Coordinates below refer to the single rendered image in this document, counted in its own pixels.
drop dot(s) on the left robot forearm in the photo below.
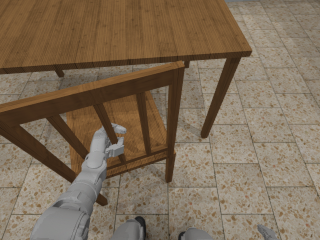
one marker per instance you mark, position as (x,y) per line
(84,191)

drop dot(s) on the right robot thigh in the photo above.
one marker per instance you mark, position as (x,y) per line
(196,234)

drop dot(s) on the right robot shin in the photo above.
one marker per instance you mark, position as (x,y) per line
(190,228)

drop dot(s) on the left robot upper arm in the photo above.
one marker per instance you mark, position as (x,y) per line
(62,224)

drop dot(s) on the robot left hand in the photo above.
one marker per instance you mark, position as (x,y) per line
(101,142)

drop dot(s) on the robot right hand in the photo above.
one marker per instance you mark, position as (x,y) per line
(267,233)

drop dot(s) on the table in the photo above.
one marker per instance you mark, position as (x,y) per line
(56,35)

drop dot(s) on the chair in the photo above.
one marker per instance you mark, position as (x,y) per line
(124,100)

